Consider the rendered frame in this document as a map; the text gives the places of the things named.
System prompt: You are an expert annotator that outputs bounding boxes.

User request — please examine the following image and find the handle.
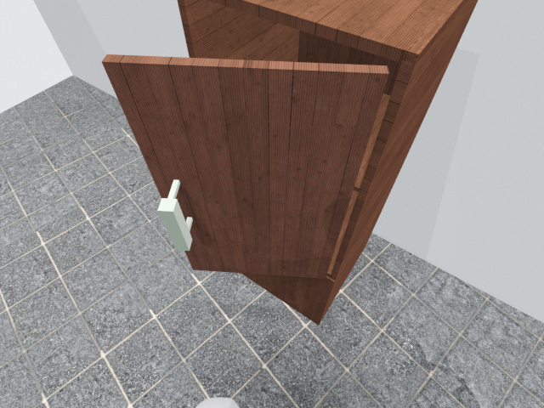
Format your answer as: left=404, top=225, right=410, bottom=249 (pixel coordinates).
left=157, top=179, right=193, bottom=251

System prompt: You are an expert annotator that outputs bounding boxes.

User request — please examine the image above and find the cupboard door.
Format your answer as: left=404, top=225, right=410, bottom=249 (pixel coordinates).
left=102, top=54, right=389, bottom=279

